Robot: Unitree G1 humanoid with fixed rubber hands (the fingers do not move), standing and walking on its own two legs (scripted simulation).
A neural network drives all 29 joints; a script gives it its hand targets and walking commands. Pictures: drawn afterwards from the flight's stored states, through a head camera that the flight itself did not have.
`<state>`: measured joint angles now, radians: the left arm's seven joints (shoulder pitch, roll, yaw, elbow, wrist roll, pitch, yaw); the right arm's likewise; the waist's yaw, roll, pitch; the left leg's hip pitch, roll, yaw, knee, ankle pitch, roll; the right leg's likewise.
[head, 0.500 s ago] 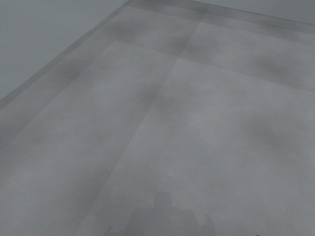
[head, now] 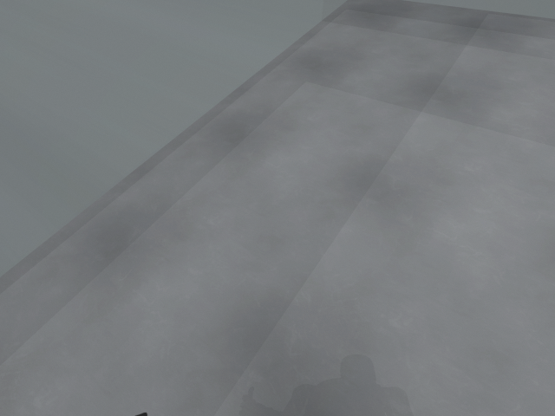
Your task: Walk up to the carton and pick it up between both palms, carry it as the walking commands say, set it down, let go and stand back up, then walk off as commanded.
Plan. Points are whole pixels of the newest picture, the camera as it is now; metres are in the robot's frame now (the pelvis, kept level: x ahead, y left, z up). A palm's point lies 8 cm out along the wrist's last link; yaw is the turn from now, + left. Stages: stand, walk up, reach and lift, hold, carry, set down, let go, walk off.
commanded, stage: walk off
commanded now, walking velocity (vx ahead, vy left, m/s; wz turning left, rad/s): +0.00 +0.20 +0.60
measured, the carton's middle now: out of the picture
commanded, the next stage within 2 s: stand in 1.04 s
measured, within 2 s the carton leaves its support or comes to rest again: neither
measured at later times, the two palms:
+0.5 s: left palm out of the picture -0.06 +0.44 -0.14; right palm out of the picture +0.15 -0.07 -0.11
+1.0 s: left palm out of the picture -0.20 +0.46 -0.09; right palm out of the picture +0.12 +0.02 -0.14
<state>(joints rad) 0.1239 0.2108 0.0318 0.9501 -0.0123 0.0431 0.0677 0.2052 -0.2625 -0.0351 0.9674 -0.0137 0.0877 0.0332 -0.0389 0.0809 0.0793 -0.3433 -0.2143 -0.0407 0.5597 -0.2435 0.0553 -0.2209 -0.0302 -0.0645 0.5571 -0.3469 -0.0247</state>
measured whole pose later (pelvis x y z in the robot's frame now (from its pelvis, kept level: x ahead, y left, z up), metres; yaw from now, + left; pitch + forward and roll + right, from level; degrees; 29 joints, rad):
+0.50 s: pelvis -0.03 +0.15 +0.00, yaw +18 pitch +0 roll -1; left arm 0.16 0.32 0.08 0.95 0.01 0.08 0.03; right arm 0.12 -0.24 -0.03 0.91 -0.02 0.04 0.03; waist 0.01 -0.06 0.13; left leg -0.36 0.01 0.03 0.61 -0.24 0.02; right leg -0.47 -0.16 -0.08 1.18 -0.54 0.06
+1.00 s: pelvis -0.08 +0.21 +0.01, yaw +36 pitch -1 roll +4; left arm 0.24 0.23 0.05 0.97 0.02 0.03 0.05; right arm 0.20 -0.31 -0.07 0.96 -0.02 0.10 0.07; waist -0.02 0.04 0.07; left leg -0.56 0.01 -0.07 1.21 -0.29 -0.10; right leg -0.19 -0.17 -0.19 0.49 -0.27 0.02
